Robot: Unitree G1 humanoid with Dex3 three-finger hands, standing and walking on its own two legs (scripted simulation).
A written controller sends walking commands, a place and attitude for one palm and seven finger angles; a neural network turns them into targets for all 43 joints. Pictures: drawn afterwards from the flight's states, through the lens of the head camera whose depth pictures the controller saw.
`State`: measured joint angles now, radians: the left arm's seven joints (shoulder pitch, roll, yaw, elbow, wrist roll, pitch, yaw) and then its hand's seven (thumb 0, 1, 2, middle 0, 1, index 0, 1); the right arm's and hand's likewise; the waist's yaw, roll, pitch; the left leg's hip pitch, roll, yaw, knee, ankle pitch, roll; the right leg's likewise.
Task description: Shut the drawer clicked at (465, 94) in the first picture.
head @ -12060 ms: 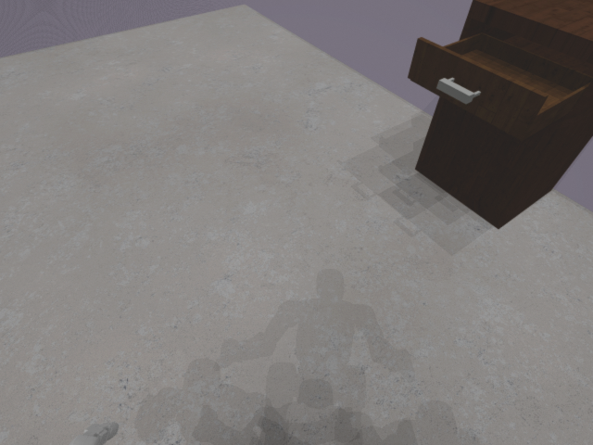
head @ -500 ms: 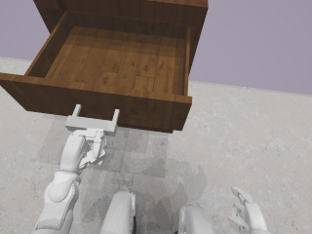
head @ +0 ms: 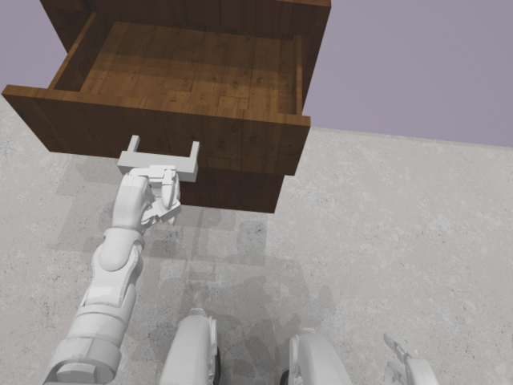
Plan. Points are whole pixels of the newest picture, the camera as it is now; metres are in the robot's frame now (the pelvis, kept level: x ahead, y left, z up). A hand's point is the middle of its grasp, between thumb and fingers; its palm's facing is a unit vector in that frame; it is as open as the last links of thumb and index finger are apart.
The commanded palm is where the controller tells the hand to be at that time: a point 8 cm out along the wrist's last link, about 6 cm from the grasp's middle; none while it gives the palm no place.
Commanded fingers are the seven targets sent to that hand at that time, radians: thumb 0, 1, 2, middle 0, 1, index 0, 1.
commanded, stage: push the drawer shut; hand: left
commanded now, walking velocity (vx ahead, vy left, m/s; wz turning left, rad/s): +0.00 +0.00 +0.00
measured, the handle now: (162, 155) +0.46 +0.17 +0.03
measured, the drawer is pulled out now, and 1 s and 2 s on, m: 0.21 0.10 0.00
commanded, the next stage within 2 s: none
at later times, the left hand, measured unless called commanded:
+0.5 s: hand (183, 166) +0.45 +0.13 +0.03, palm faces -0.08 -1.00 -0.05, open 2.7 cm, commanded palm +0.44 +0.17 +0.03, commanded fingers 0.00 0.90 0.90 -1.40 -1.60 -1.40 -1.60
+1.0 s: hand (187, 142) +0.49 +0.13 +0.03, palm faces -0.09 -0.99 -0.05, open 2.9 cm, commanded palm +0.50 +0.16 +0.03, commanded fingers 0.00 0.90 0.90 -1.40 -1.60 -1.40 -1.60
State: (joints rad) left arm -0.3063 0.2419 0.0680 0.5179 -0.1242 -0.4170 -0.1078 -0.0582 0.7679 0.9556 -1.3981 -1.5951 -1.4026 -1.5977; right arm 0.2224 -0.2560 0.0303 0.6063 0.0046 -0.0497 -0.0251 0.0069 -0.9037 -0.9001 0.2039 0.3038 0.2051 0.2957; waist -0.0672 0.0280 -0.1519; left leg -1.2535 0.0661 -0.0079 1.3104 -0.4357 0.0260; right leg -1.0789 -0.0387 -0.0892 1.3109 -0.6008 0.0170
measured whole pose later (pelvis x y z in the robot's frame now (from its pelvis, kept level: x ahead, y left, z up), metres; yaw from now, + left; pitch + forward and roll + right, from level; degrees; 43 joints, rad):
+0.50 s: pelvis +0.00 +0.00 +0.00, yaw -1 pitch +24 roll -4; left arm -0.58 0.28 0.17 0.81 -0.10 -0.47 -0.13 -0.06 0.75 0.94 -1.40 -1.60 -1.40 -1.60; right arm 0.25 -0.25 0.03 0.63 -0.01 0.00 -0.01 0.00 -0.90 -0.90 0.20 0.30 0.20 0.30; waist -0.10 0.03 -0.15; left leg -1.30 0.08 -0.01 1.32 -0.44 0.02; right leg -1.13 -0.03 -0.08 1.32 -0.60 0.01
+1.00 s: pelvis +0.00 +0.00 -0.02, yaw -2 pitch +26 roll -5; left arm -0.81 0.37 0.25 1.04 -0.07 -0.48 -0.16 -0.03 0.72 0.93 -1.40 -1.60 -1.40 -1.60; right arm 0.28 -0.26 0.03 0.65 -0.03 0.01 0.00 0.00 -0.91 -0.90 0.20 0.30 0.20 0.30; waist -0.14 0.04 -0.15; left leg -1.37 0.09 -0.02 1.37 -0.45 0.02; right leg -1.20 -0.01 -0.09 1.36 -0.61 0.01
